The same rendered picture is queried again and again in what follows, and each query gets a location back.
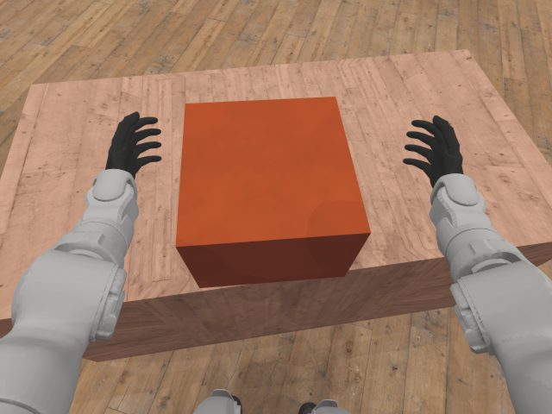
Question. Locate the robot left upper arm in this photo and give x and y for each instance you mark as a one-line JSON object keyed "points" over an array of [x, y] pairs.
{"points": [[70, 301]]}

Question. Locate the left robot shin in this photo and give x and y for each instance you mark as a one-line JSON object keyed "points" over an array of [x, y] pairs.
{"points": [[222, 393]]}

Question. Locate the robot left forearm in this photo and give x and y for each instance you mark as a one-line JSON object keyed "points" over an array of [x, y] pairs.
{"points": [[105, 229]]}

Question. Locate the robot shin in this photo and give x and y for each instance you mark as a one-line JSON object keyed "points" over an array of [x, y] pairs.
{"points": [[222, 393], [326, 402]]}

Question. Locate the robot right forearm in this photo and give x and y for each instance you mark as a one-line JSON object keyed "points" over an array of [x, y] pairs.
{"points": [[464, 233]]}

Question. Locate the right robot shin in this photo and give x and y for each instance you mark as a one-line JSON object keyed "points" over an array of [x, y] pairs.
{"points": [[326, 402]]}

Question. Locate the robot right upper arm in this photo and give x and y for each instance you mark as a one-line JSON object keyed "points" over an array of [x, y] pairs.
{"points": [[507, 312]]}

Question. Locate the right robot hand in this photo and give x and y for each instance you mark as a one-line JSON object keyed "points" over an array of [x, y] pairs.
{"points": [[445, 157]]}

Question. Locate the pedestal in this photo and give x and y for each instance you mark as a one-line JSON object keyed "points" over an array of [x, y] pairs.
{"points": [[64, 135]]}

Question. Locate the carton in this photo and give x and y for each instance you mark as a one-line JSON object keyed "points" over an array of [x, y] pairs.
{"points": [[268, 192]]}

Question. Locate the left robot hand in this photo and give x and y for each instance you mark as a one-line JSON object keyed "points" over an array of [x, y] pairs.
{"points": [[123, 151]]}

